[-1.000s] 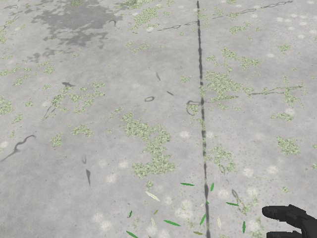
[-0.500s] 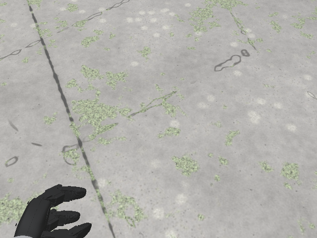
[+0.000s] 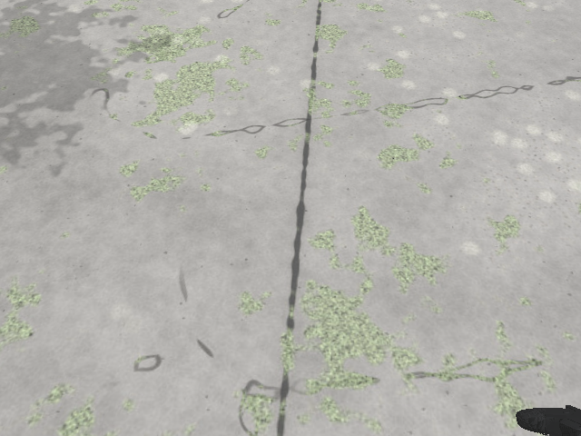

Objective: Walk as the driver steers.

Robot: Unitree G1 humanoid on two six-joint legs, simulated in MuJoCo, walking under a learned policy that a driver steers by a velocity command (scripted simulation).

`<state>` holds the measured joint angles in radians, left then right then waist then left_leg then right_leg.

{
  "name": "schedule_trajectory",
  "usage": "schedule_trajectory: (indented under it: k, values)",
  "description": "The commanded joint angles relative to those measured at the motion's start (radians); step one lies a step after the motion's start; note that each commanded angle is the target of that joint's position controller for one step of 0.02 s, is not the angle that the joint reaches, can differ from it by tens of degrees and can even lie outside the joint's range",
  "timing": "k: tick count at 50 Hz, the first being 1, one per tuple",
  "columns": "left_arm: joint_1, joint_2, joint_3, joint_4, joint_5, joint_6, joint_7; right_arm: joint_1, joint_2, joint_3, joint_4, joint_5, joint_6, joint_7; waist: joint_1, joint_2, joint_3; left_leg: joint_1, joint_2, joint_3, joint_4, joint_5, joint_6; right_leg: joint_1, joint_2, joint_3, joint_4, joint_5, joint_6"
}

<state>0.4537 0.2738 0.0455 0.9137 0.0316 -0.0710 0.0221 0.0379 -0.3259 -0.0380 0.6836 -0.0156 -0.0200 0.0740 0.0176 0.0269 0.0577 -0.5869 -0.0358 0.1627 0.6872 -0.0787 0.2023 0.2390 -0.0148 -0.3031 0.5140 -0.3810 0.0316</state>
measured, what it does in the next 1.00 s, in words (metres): walks ahead, turning right: right foot, then left foot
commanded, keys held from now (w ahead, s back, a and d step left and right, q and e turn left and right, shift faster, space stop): w+q+shift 0.06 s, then e+shift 0.94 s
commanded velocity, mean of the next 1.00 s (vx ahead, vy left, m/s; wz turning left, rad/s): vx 0.29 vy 0.00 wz -0.43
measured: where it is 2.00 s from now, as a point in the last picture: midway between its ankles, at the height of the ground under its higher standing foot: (308, 378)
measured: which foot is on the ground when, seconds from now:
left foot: down 0.00-0.38, up 0.40-0.88, down 0.90-1.00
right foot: down 0.00-0.00, up 0.02-0.38, down 0.40-0.90, up 0.92-1.00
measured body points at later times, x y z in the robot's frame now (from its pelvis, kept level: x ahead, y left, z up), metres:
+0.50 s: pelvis +0.39 -0.02 +0.01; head +0.44 +0.00 +0.45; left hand +0.54 +0.25 -0.10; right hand +0.53 -0.29 -0.09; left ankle +0.25 +0.09 -0.57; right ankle +0.54 -0.06 -0.70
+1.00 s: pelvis +0.55 +0.05 +0.04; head +0.58 +0.05 +0.48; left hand +0.83 +0.24 -0.05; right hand +0.59 -0.28 -0.04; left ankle +0.65 +0.13 -0.70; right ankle +0.50 -0.06 -0.65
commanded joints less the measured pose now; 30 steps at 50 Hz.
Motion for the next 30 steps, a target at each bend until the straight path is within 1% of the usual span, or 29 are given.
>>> schedule_trajectory:
  k: [1,2,3,4,5,6,7,8,9,10,11,12,13,14,15,16,17,18,19,20,21,22,23,24,25,26,27,28,30]
  values:
    - [-0.231,0.086,0.013,-0.157,0.02,-0.006,-0.019,0.487,-0.219,-0.095,0.129,0.021,0.03,-0.052,-0.237,0.199,-0.122,0.78,0.052,-0.293,-0.037,-0.109,0.095,-0.731,0.032,0.093,1.027,0.017,-0.049]
    - [-0.131,0.082,-0.001,-0.282,-0.004,-0.028,-0.021,0.403,-0.333,-0.11,0.067,-0.016,0.036,-0.05,-0.106,0.289,-0.315,1.037,0.257,-0.865,-0.239,-0.221,0.311,-1.075,0.09,0.297,1.24,-0.135,-0.013]
    - [-0.216,0.138,-0.006,-0.288,0.011,-0.055,-0.017,0.406,-0.285,-0.112,0.043,-0.01,0.034,-0.058,-0.155,0.062,-0.299,0.998,0.3,-1.0,-0.418,-0.396,0.289,-1.142,0.027,0.4,1.162,-0.039,-0.026]
    - [-0.22,0.149,-0.009,-0.27,-0.001,-0.064,-0.016,0.371,-0.21,-0.093,0.059,-0.013,0.023,-0.071,-0.099,-0.063,-0.129,0.807,0.307,-0.901,-0.459,-0.285,0.228,-1.113,-0.027,0.385,1.039,0.04,-0.032]
    - [-0.219,0.135,-0.014,-0.252,0.005,-0.056,-0.012,0.321,-0.161,-0.075,0.072,-0.014,0.005,-0.078,-0.034,-0.14,-0.045,0.624,0.279,-0.766,-0.433,-0.051,0.18,-1.017,-0.074,0.365,0.943,0.068,-0.026]
    - [-0.187,0.12,-0.021,-0.23,0.015,-0.033,-0.012,0.281,-0.13,-0.057,0.061,-0.013,-0.019,-0.083,0.004,-0.161,-0.021,0.489,0.257,-0.642,-0.404,0.263,0.157,-0.907,-0.094,0.356,0.894,0.057,-0.016]
    - [-0.151,0.106,-0.024,-0.206,0.02,-0.006,-0.017,0.276,-0.089,-0.039,0.073,-0.001,-0.039,-0.08,0.033,-0.178,-0.009,0.378,0.226,-0.528,-0.407,0.49,0.124,-0.803,-0.113,0.348,0.822,0.042,-0.006]
    - [-0.137,0.088,-0.027,-0.199,0.014,0.014,-0.025,0.287,-0.083,-0.031,0.09,0.005,-0.058,-0.073,0.046,-0.149,-0.012,0.324,0.203,-0.434,-0.421,0.603,0.097,-0.744,-0.116,0.332,0.728,0.031,0.001]
    - [-0.167,0.076,-0.029,-0.2,0.006,0.023,-0.033,0.297,-0.086,-0.03,0.108,0.004,-0.072,-0.066,0.039,-0.127,0.007,0.31,0.153,-0.333,-0.433,0.736,0.057,-0.731,-0.103,0.296,0.632,0.077,-0.008]
    - [-0.269,0.094,-0.011,-0.235,-0.072,-0.012,-0.018,0.219,-0.037,-0.022,0.082,0.036,-0.09,-0.075,0.004,-0.067,-0.001,0.337,0.146,-0.316,-0.422,0.702,0.025,-0.792,-0.109,0.327,0.584,0.134,-0.003]
    - [-0.305,0.072,-0.022,-0.248,-0.076,-0.028,-0.021,0.207,-0.057,-0.021,0.086,0.041,-0.094,-0.087,0.003,-0.061,-0.021,0.352,0.109,-0.242,-0.424,0.686,-0.016,-0.786,-0.097,0.306,0.467,0.219,-0.01]
    - [-0.348,0.038,-0.032,-0.256,-0.068,-0.042,-0.029,0.213,-0.069,-0.022,0.092,0.035,-0.09,-0.103,-0.019,-0.059,-0.021,0.348,0.061,-0.167,-0.427,0.636,-0.056,-0.755,-0.064,0.27,0.302,0.349,-0.017]
    - [-0.416,0.015,-0.037,-0.267,-0.057,-0.054,-0.041,0.271,-0.077,-0.022,0.107,0.024,-0.084,-0.118,-0.071,-0.059,-0.033,0.383,0.042,-0.135,-0.421,0.593,-0.088,-0.734,-0.022,0.233,0.163,0.523,-0.019]
    - [-0.456,0.005,-0.037,-0.279,-0.053,-0.062,-0.055,0.326,-0.089,-0.022,0.123,0.014,-0.077,-0.13,-0.104,-0.049,-0.051,0.43,0.051,-0.122,-0.417,0.578,-0.11,-0.71,0.019,0.208,0.079,0.672,-0.017]
    - [-0.458,0.012,-0.031,-0.286,-0.053,-0.065,-0.069,0.343,-0.101,-0.022,0.129,0.006,-0.068,-0.136,-0.109,-0.015,-0.065,0.461,0.056,-0.108,-0.395,0.568,-0.131,-0.684,0.048,0.196,0.03,0.748,-0.019]
    - [-0.43,0.039,-0.018,-0.288,-0.055,-0.064,-0.081,0.329,-0.105,-0.023,0.125,0.001,-0.059,-0.142,-0.094,0.029,-0.081,0.482,0.057,-0.091,-0.344,0.576,-0.157,-0.65,0.073,0.19,0.004,0.765,-0.024]
    - [-0.37,0.07,-0.001,-0.281,-0.054,-0.06,-0.09,0.303,-0.106,-0.025,0.114,-0.001,-0.05,-0.147,-0.063,0.062,-0.114,0.493,0.06,-0.081,-0.268,0.625,-0.183,-0.589,0.105,0.179,0.005,0.742,-0.03]
    - [-0.28,0.105,0.02,-0.264,-0.051,-0.054,-0.095,0.267,-0.11,-0.029,0.096,-0.001,-0.041,-0.154,-0.016,0.096,-0.155,0.485,0.072,-0.078,-0.168,0.715,-0.206,-0.499,0.138,0.17,0.033,0.678,-0.041]
    - [-0.138,0.154,0.045,-0.229,-0.05,-0.044,-0.095,0.209,-0.115,-0.035,0.069,-0.006,-0.032,-0.159,0.058,0.118,-0.201,0.44,0.084,-0.079,-0.02,0.787,-0.225,-0.367,0.151,0.182,0.07,0.61,-0.06]
    - [0.059,0.197,0.068,-0.184,-0.05,-0.035,-0.084,0.103,-0.116,-0.036,0.032,-0.012,-0.026,-0.158,0.19,0.067,-0.224,0.311,0.064,-0.075,0.286,0.66,-0.257,-0.201,0.088,0.274,0.015,0.646,-0.108]
    - [0.121,0.217,0.06,-0.155,-0.04,-0.032,-0.066,0.116,-0.002,-0.013,0.008,-0.047,-0.021,-0.133,0.154,-0.263,-0.209,0.093,-0.106,-0.068,0.735,-0.456,-0.283,-0.067,-0.059,0.457,0.027,1.007,-0.176]
    - [-0.042,0.251,0.045,-0.241,0.032,-0.045,-0.057,0.368,0.07,0.012,-0.01,-0.016,-0.027,-0.105,-0.028,-0.324,-0.378,-0.11,-0.154,-0.291,1.013,-0.619,-0.313,0.092,-0.277,0.968,0.017,1.119,-0.383]
    - [-0.165,0.24,0.063,-0.328,0.024,-0.027,-0.048,0.376,-0.051,0.002,-0.018,0.014,-0.034,-0.083,0.001,-0.194,-0.477,-0.133,-0.1,-0.389,1.011,-0.485,-0.274,0.069,-0.325,1.112,-0.133,0.681,-0.446]
    - [-0.249,0.185,0.054,-0.366,-0.011,-0.004,-0.038,0.237,-0.115,-0.015,-0.046,0.017,-0.031,-0.081,0.001,-0.012,-0.317,-0.154,-0.064,-0.363,0.911,-0.398,-0.234,-0.126,-0.257,1.048,-0.196,0.303,-0.409]
    - [-0.284,0.158,0.042,-0.375,-0.038,0.012,-0.032,0.17,-0.111,-0.021,-0.065,0.003,-0.021,-0.089,-0.031,0.111,-0.209,-0.137,-0.037,-0.343,0.827,-0.348,-0.227,-0.3,-0.205,1.004,-0.249,0.125,-0.364]
    - [-0.293,0.162,0.041,-0.378,-0.041,0.017,-0.028,0.158,-0.093,-0.017,-0.081,-0.007,-0.009,-0.096,-0.053,0.1,-0.168,-0.094,-0.028,-0.345,0.743,-0.325,-0.229,-0.414,-0.161,0.977,-0.272,0.104,-0.343]
    - [-0.306,0.166,0.045,-0.383,-0.039,0.022,-0.027,0.164,-0.086,-0.019,-0.083,-0.01,0.002,-0.097,-0.069,0.054,-0.125,-0.051,-0.013,-0.349,0.641,-0.314,-0.235,-0.496,-0.101,0.91,-0.28,0.131,-0.317]
    - [-0.31,0.159,0.046,-0.383,-0.038,0.028,-0.025,0.171,-0.071,-0.019,-0.078,-0.01,0.005,-0.1,-0.073,0.021,-0.103,-0.022,-0.005,-0.34,0.543,-0.31,-0.243,-0.544,-0.056,0.848,-0.269,0.201,-0.294]
    - [-0.267,0.173,0.057,-0.369,-0.045,0.04,-0.013,0.14,-0.028,-0.011,-0.078,-0.015,-0.002,-0.113,-0.051,-0.01,-0.137,0.015,-0.021,-0.312,0.374,-0.293,-0.271,-0.548,-0.02,0.774,-0.211,0.471,-0.274]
